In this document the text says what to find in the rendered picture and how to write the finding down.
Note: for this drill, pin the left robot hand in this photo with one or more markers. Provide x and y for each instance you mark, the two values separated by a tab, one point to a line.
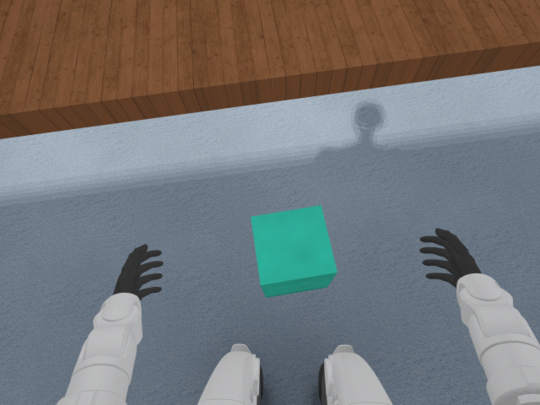
130	281

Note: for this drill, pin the left robot thigh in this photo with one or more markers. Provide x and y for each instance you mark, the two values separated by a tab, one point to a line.
234	381

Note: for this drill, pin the carton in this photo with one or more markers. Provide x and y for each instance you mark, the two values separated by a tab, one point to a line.
293	251

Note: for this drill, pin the robot left forearm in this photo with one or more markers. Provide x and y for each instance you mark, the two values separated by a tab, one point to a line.
104	368

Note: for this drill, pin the left robot shin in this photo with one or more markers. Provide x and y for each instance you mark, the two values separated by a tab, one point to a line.
244	348

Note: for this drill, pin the robot right forearm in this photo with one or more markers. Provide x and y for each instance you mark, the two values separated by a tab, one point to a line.
505	344

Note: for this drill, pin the right robot hand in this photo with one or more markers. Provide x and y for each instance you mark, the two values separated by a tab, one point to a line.
460	262

